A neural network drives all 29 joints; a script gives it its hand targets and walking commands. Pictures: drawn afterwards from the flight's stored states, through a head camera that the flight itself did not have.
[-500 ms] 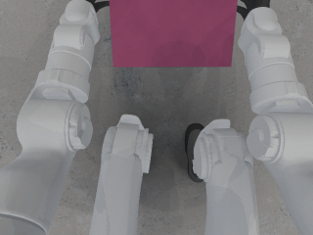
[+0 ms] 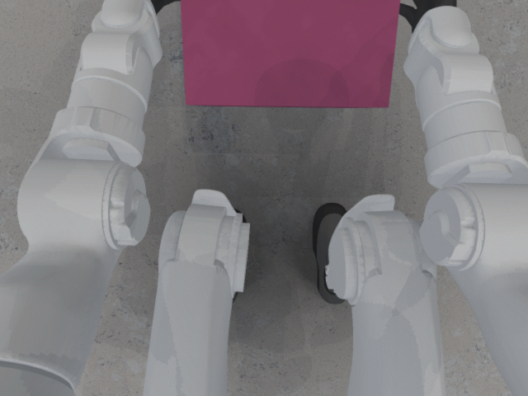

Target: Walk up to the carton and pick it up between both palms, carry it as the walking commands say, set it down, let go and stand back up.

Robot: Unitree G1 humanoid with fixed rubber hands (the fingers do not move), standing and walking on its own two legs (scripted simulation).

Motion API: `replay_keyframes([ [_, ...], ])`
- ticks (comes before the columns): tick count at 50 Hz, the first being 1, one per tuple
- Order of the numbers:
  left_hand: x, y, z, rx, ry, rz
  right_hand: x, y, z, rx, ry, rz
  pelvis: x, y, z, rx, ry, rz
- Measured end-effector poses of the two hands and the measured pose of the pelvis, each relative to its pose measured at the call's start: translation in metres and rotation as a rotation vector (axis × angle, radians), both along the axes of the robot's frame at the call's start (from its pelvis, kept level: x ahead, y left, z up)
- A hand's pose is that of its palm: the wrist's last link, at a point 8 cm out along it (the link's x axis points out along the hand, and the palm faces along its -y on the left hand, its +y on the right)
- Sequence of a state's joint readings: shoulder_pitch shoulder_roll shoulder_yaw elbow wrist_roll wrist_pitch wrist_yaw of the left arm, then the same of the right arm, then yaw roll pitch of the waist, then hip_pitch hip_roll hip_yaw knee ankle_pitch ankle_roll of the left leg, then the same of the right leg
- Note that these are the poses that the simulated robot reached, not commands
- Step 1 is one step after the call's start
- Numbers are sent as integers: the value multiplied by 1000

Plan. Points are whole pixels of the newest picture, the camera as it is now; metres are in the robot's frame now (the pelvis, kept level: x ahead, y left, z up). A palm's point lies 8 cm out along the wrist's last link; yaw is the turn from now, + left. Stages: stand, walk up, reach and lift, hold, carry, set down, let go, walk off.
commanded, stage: set down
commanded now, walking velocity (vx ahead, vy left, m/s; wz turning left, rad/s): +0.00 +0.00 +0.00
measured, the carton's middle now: out of the picture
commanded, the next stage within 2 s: none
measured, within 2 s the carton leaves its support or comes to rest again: neither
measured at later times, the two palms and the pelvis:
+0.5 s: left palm out of the picture +0.54 +0.18 -0.18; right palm (432, 9) +0.54 -0.16 -0.17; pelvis +0.00 +0.00 -0.01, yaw +0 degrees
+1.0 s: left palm out of the picture +0.54 +0.20 -0.18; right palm (443, 15) +0.53 -0.17 -0.18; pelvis +0.00 +0.00 +0.00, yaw +0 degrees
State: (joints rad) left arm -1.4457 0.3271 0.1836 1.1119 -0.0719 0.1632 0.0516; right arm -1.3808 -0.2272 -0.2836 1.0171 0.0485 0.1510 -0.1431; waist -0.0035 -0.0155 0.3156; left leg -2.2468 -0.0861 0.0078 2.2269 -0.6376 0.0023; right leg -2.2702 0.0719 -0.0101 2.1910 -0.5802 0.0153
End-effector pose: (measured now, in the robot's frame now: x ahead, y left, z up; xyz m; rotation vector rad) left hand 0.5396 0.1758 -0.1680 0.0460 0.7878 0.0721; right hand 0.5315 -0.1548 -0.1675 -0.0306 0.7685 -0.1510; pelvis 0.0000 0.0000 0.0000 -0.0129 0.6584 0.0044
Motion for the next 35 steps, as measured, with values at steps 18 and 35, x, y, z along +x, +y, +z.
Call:
replay_keyframes([
  [18,4,2,-6,-11,-12,-17,5,-3,-6,11,-6,26,0,1,-3,-6,-13,1],
  [35,3,2,-8,-11,-34,-21,5,-4,-8,25,-19,36,-4,0,-6,-6,-45,6],
])
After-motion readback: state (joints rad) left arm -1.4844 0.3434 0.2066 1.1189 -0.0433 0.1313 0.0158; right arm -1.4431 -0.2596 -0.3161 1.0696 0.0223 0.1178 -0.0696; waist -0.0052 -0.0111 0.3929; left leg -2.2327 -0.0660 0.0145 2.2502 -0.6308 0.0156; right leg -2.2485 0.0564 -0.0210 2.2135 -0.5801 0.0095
